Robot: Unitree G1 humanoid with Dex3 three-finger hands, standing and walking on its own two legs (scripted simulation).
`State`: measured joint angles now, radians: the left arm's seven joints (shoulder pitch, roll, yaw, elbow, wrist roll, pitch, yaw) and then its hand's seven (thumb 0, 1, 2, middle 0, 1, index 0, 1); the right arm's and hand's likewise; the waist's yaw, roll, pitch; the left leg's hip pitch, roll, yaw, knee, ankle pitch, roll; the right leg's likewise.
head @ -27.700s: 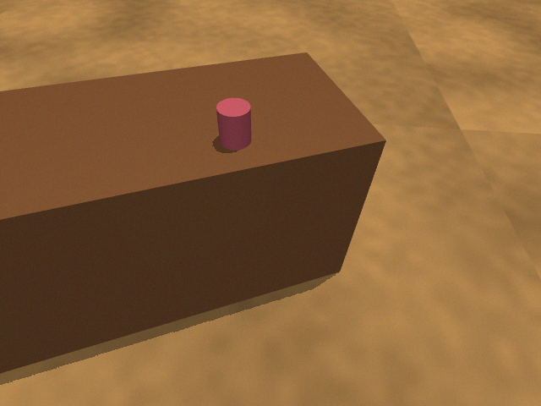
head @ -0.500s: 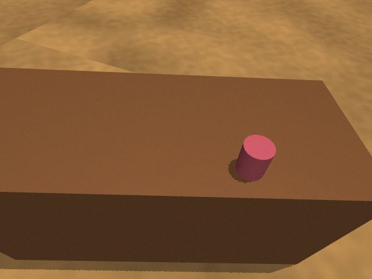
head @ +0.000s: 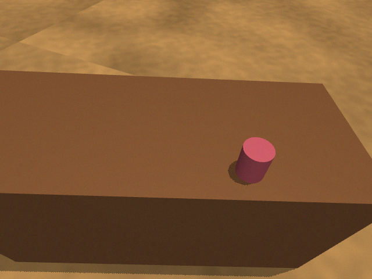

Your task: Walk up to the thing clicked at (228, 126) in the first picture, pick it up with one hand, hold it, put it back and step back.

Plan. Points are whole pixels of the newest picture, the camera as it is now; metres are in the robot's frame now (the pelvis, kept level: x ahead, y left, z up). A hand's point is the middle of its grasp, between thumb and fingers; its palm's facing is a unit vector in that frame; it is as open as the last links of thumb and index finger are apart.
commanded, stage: stand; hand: right
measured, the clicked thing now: (254, 160) +0.43 -0.19 -0.03
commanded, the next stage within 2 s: step back in 0.84 s
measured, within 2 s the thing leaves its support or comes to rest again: neither
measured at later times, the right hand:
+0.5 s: hand out of the picture +0.06 -0.25 -0.15, palm faces -0.02 +0.94 -0.35, open 7.4 cm
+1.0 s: hand out of the picture +0.08 -0.27 -0.16, palm faces -0.02 +0.94 -0.35, open 7.4 cm
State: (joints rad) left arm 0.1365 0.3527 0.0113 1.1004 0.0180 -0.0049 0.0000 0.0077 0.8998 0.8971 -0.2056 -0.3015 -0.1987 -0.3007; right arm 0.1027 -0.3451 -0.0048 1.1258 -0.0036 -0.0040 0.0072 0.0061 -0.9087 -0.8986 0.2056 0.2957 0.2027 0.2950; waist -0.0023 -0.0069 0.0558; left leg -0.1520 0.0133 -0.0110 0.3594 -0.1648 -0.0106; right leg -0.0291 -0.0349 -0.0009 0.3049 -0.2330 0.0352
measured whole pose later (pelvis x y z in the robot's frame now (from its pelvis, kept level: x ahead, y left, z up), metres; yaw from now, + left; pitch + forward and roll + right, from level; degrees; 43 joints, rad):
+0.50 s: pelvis +0.00 +0.00 +0.00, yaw +0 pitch -2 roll +0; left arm 0.15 0.35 0.01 1.11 0.02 0.00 0.00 0.01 0.90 0.90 -0.21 -0.30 -0.20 -0.30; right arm 0.12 -0.35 0.00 1.13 0.00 0.00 0.01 0.01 -0.91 -0.90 0.21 0.30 0.20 0.29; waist 0.00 -0.01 0.06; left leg -0.16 0.01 -0.01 0.36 -0.16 -0.01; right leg -0.04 -0.04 0.00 0.31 -0.23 0.04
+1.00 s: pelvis -0.02 -0.01 -0.01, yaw +1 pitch -1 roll +0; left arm 0.09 0.39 0.04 1.02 0.00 0.02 0.01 0.01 0.90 0.90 -0.21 -0.30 -0.20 -0.30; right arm 0.04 -0.36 -0.03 1.04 0.01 0.03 0.02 0.01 -0.91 -0.90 0.21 0.30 0.20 0.30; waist 0.00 -0.01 0.16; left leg -0.27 0.02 -0.02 0.47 -0.18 -0.01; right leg -0.20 -0.03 -0.01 0.54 -0.28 0.00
